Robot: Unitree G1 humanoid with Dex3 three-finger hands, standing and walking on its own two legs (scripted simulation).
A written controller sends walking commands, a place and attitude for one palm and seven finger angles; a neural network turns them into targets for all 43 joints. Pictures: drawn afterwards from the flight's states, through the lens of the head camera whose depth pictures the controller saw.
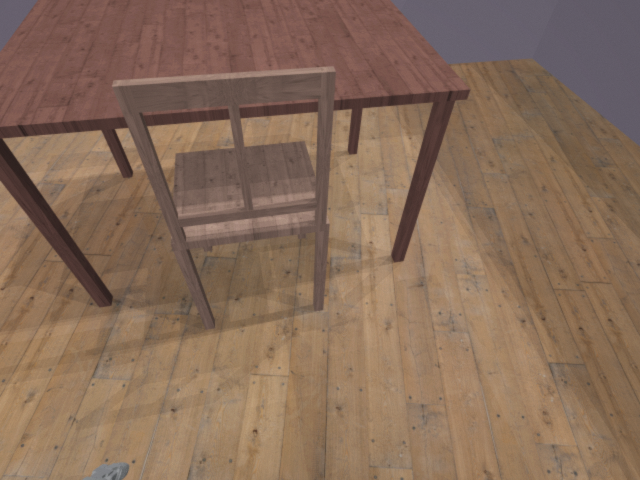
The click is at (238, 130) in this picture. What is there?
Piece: chair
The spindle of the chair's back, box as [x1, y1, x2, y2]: [228, 105, 252, 210]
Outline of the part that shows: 228,106 244,206 245,210 252,209 252,203 238,105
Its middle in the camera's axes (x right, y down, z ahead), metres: -0.18 -0.17 +0.86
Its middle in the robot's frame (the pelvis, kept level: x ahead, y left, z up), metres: +0.74 +0.21 -0.07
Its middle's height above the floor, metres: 0.70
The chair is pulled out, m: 0.00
